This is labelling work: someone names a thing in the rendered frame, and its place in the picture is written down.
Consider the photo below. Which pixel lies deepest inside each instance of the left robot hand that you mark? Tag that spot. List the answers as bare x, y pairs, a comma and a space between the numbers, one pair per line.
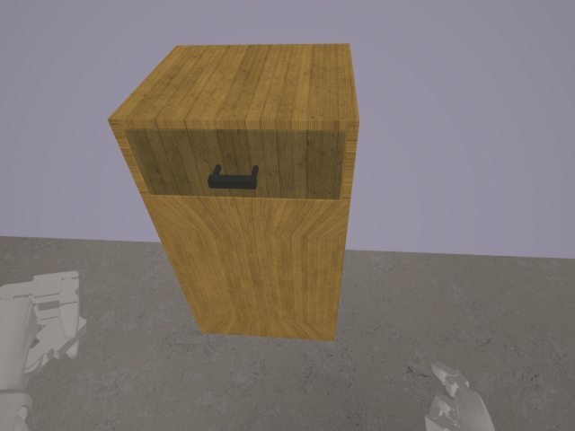
57, 310

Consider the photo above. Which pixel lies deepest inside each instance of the left robot forearm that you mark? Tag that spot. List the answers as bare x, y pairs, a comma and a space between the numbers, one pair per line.
15, 405

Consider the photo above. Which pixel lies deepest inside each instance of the drawer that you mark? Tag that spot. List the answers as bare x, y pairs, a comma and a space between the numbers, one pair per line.
292, 163

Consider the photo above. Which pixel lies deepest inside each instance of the right robot hand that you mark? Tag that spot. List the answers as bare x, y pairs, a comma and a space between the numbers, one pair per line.
466, 413

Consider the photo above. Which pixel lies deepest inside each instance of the handle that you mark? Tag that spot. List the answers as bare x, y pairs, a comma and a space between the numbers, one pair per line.
217, 181

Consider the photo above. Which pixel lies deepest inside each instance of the cabinet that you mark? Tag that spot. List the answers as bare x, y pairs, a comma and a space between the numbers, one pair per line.
264, 267

